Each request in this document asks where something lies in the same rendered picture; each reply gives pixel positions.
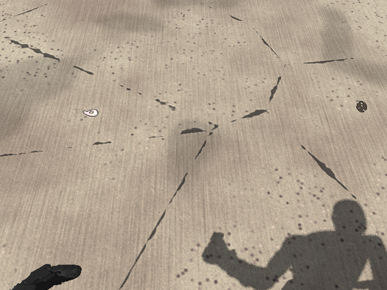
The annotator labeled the robot left hand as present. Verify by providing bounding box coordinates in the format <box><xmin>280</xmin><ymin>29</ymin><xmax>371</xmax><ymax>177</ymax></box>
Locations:
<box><xmin>12</xmin><ymin>264</ymin><xmax>82</xmax><ymax>290</ymax></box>

